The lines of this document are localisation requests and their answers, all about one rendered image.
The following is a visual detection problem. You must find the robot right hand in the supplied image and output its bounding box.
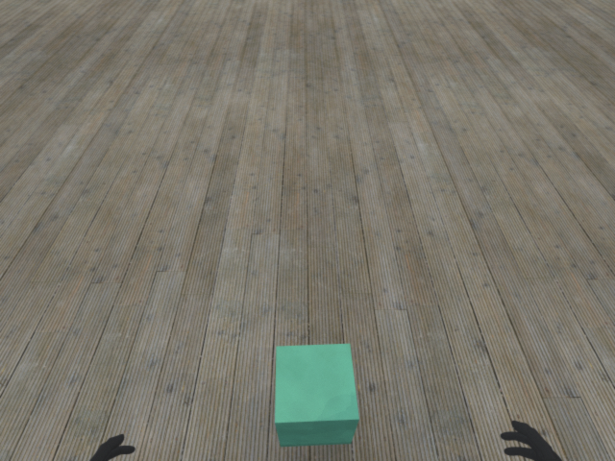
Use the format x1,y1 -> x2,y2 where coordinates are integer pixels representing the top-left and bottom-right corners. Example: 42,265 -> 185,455
501,421 -> 562,461

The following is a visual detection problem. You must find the robot left hand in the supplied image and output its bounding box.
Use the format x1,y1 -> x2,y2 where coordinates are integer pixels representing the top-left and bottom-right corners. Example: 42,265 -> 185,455
89,434 -> 135,461

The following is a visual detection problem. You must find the carton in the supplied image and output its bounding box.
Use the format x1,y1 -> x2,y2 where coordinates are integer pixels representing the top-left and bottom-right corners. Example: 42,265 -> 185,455
275,344 -> 359,447

